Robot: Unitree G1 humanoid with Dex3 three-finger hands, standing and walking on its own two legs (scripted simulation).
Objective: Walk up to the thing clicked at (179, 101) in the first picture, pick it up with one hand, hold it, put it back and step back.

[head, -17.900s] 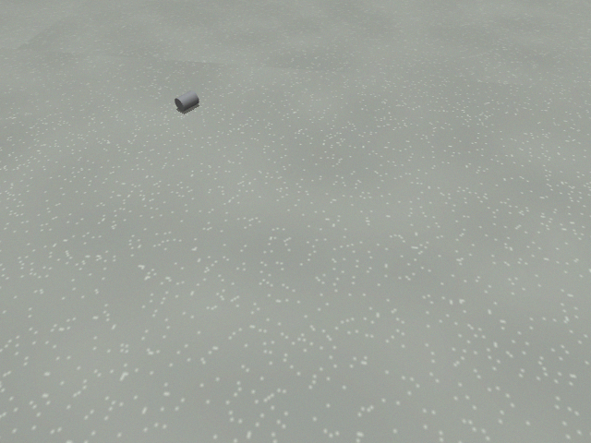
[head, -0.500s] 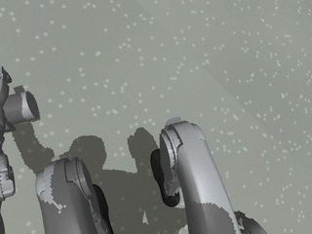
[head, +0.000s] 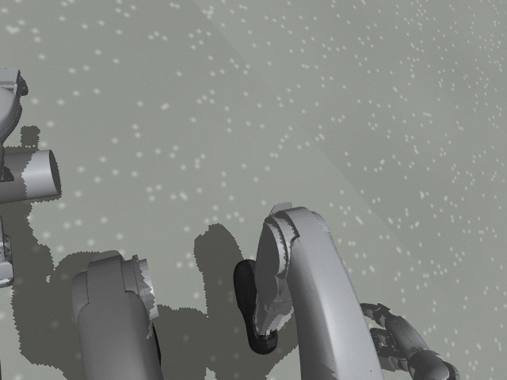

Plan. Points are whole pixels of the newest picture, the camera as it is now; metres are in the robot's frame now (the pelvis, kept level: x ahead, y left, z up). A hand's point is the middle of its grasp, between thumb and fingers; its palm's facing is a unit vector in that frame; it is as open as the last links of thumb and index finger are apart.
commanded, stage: close in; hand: left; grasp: from above
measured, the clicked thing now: (17, 177) +0.49 +0.28 -0.30
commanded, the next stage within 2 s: rest palm in 0.52 s
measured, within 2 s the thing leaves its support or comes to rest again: neither
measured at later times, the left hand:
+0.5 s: hand out of the picture +0.47 +0.28 -0.21, palm faces -0.48 -0.08 -0.87, open 14.1 cm
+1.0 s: hand (17, 176) +0.47 +0.27 -0.25, palm faces -0.50 -0.09 -0.86, open 13.9 cm
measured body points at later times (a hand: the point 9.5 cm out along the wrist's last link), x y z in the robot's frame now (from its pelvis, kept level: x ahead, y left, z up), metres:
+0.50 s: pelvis +0.00 -0.01 -0.02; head +0.26 +0.07 +0.34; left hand +0.49 +0.28 -0.16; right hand +0.01 -0.30 -0.09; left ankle +0.06 +0.10 -0.30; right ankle +0.12 -0.14 -0.30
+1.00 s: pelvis +0.00 -0.01 -0.02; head +0.28 +0.08 +0.32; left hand +0.50 +0.27 -0.20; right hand +0.02 -0.27 -0.09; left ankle +0.06 +0.10 -0.30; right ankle +0.12 -0.14 -0.30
